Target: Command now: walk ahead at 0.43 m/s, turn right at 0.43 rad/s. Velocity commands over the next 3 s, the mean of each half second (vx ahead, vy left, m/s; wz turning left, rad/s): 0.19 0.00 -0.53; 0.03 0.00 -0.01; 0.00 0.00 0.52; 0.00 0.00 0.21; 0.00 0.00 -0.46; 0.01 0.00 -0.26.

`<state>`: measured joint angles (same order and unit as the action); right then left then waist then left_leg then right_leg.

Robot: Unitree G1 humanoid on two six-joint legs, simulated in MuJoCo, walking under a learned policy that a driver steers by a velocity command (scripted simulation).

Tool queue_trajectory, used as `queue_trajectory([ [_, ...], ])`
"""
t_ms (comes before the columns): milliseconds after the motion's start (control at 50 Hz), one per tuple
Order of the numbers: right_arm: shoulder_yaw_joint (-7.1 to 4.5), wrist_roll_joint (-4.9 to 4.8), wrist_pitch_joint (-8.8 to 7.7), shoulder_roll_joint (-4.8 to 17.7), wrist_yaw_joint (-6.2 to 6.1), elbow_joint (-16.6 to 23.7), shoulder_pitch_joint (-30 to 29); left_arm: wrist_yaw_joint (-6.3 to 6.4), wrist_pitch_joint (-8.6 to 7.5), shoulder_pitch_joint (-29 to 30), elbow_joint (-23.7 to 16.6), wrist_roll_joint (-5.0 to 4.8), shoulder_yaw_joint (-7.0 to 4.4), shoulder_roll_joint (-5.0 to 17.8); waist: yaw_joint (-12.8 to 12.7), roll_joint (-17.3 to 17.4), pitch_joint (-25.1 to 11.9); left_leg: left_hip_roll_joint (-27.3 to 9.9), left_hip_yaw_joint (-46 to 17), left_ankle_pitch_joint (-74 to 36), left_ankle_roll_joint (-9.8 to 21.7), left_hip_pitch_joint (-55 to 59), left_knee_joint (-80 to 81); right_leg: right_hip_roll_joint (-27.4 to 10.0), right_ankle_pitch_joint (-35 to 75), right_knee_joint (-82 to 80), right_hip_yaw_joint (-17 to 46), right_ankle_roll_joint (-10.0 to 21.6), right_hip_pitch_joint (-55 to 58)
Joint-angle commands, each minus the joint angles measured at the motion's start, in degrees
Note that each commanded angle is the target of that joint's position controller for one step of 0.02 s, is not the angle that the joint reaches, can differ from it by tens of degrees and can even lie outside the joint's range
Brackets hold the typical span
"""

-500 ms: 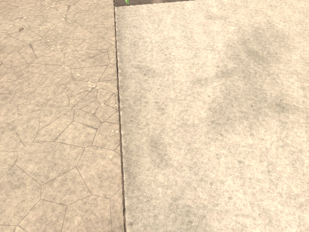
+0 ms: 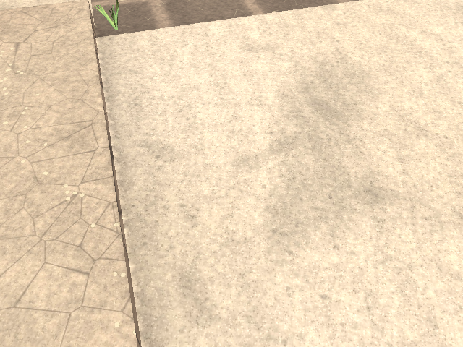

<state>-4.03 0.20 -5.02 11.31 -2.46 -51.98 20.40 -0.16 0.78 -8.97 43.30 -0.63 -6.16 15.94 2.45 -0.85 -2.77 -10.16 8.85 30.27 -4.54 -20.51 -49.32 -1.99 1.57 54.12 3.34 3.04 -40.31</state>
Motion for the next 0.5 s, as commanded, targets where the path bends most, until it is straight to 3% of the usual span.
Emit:
queue_trajectory([
  [20, -2.38, -0.91, -0.66, 8.64, -2.19, 5.01, -7.46, -1.72, 0.33, 3.01, -3.20, 0.09, 1.31, -1.96, -1.13, 6.26, 2.57, -9.37, -2.41, -10.93, 8.13, -5.88, 15.86, -1.91, 6.85, -11.93, -2.12, -1.42, 9.87],
  [60, -2.86, -1.56, 0.15, 9.50, -2.45, 5.26, -6.82, -2.01, 0.93, 5.81, -4.00, -0.61, 1.01, -0.74, 0.96, 6.56, 2.16, -10.96, -1.71, -12.46, 7.01, -2.24, 12.64, -1.91, 9.05, -15.70, -2.75, -2.00, 10.82],
  [100, -3.14, -1.47, 0.99, 9.76, -2.00, 5.19, -6.57, -1.99, 1.41, 5.62, -3.76, -0.81, 0.46, 0.98, 1.87, 6.41, 2.02, -12.10, -1.48, -15.22, 5.21, 2.17, 7.69, -2.58, 8.75, -19.91, -3.49, -1.97, 11.71],
  [120, -3.21, -1.54, 1.40, 9.68, -1.65, 4.46, -5.96, -1.97, 1.15, 3.29, -2.65, -1.06, -0.07, 2.15, 1.18, 5.81, 1.57, -11.55, -1.00, -17.36, 4.30, 3.99, 2.52, -2.32, 9.11, -23.25, -4.59, -1.70, 14.38],
  [140, -3.24, -1.59, 1.85, 9.82, -1.28, 3.37, -5.60, -1.93, 0.56, -2.51, -0.34, -0.97, -1.12, 3.91, -1.64, 4.06, -0.08, -9.69, 0.87, -21.44, 3.12, 4.62, -6.31, -0.43, 12.26, -28.50, -7.24, -0.78, 21.01],
  [160, -3.22, -2.01, 1.84, 9.92, -0.87, 1.95, -5.51, -1.58, -0.43, -9.64, 2.49, -0.01, -2.22, 5.87, -6.03, 1.21, -1.80, -5.93, 3.34, -24.56, 1.76, 3.16, -18.06, 2.90, 19.02, -34.68, -11.37, 0.90, 30.56],
  [180, -3.02, -1.05, 1.16, 8.53, -1.18, 2.02, -4.48, -1.49, -1.61, -14.21, 4.41, 1.79, -3.15, 10.94, -8.11, -8.38, -0.78, 0.15, 2.91, 5.16, -0.34, -10.11, -40.31, -1.49, 40.03, -32.73, -4.37, 4.45, 41.62],
  [200, -1.83, 0.61, -0.19, 4.31, -0.81, 3.59, 2.85, -1.58, -3.01, -12.68, 3.11, 4.34, -2.86, 16.27, -2.28, -18.41, -5.14, 3.78, -2.89, 23.11, -3.17, -31.01, -60.36, -10.61, 78.28, -14.95, 7.25, 10.17, 57.14],
  [220, -1.07, -0.43, -2.40, 5.99, -0.17, 7.24, 0.24, -2.03, -3.24, -14.21, 0.01, 3.02, -2.61, 15.34, -7.22, -14.61, -20.28, 4.84, -10.41, 13.29, -2.07, -33.64, -63.55, -16.92, 71.05, -17.29, 16.55, 18.58, 63.38],
  [240, -0.89, -1.45, -2.95, 6.22, -0.68, 9.43, -5.58, -1.05, -2.08, -11.37, -1.77, 2.65, -2.03, 14.17, -7.52, -6.69, -21.55, 5.66, -14.07, 4.93, -2.16, -36.05, -59.79, -19.59, 47.06, -23.69, 22.07, 21.11, 59.54],
  [260, -0.83, -1.14, -2.52, 6.90, -1.31, 10.10, -8.76, -0.23, -1.55, -6.91, -2.82, 1.98, -1.08, 12.02, -5.80, -1.50, -18.50, 4.13, -14.48, 0.12, -1.84, -36.47, -55.96, -18.41, 33.82, -26.11, 24.18, 19.13, 53.70],
  [280, -0.69, -0.74, -1.44, 6.88, -1.85, 10.68, -9.34, 0.69, -1.26, -3.22, -3.74, 1.25, 0.29, 8.81, -3.46, -1.37, -17.03, 3.67, -15.26, -1.38, -1.71, -35.17, -54.04, -18.01, 26.13, -27.69, 26.06, 18.61, 48.35],
  [300, -1.29, -0.92, -0.33, 9.18, -2.00, 10.41, -7.82, 0.86, -1.66, -0.57, -5.37, 1.48, 1.01, 7.70, -1.38, -0.72, -15.17, 2.73, -16.69, -5.03, -0.51, -30.93, -47.19, -18.35, 22.50, -29.16, 27.08, 17.91, 41.61],
  [320, -2.40, -0.93, 0.68, 12.07, -2.06, 10.39, -7.11, 0.57, -2.34, 1.11, -6.26, 1.10, 1.17, 6.92, 0.18, -1.15, -11.91, 2.40, -16.93, -9.84, 0.27, -27.94, -36.05, -15.27, 17.47, -30.70, 23.99, 15.78, 36.77],
  [340, -2.43, -0.28, 1.54, 11.61, -2.31, 11.19, -9.44, 0.68, -2.68, 0.83, -5.84, 0.70, 0.90, 7.02, -0.09, -3.81, -8.14, 3.13, -15.92, -11.05, 0.64, -25.38, -27.68, -12.32, 16.70, -31.63, 20.70, 13.86, 31.84],
  [360, -1.99, 0.46, 1.77, 9.69, -2.37, 12.18, -12.36, 1.02, -2.79, 0.01, -5.89, 0.73, 0.56, 7.37, -0.95, -3.48, -7.70, 4.48, -15.20, -11.90, 0.88, -23.78, -20.79, -10.56, 18.15, -31.76, 19.10, 12.77, 30.89],
  [400, -0.99, 0.48, 1.64, 6.14, -1.75, 13.19, -15.86, 2.04, -2.17, -1.41, -5.90, 0.26, -0.02, 7.98, -1.51, -3.75, -8.56, 7.14, -14.39, -14.71, 0.72, -19.17, -8.71, -8.12, 23.07, -30.76, 16.10, 11.48, 30.24],
  [460, -0.92, -0.01, 1.77, 5.88, -0.59, 13.08, -17.61, 2.67, -0.79, -1.53, -6.85, -0.38, -0.65, 8.30, -2.09, -4.81, -9.43, 9.64, -14.47, -18.90, 0.34, -14.40, 0.84, -7.11, 20.67, -30.37, 15.96, 10.14, 30.19],
  [500, -1.15, -0.13, 2.33, 6.10, -0.16, 13.68, -20.06, 2.57, 0.08, -1.88, -7.51, -0.54, -0.81, 7.57, -3.03, -4.52, -7.81, 10.97, -14.53, -18.77, 0.47, -12.46, 4.75, -6.16, 13.76, -30.29, 17.92, 9.44, 29.03],
])
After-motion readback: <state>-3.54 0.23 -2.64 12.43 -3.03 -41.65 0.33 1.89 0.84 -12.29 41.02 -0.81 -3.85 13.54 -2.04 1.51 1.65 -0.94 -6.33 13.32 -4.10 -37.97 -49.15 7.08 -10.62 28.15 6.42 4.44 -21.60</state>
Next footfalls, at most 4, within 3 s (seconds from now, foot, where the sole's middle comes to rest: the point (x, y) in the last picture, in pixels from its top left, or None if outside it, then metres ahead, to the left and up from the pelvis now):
0.18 right None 0.21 -0.19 -0.85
0.64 left None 0.36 0.00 -0.85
1.26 left None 0.32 0.05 -0.85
1.80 right None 0.35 -0.18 -0.85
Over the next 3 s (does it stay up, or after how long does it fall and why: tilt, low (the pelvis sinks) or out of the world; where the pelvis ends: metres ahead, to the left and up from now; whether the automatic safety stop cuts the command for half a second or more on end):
stays up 0.30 -0.12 -0.08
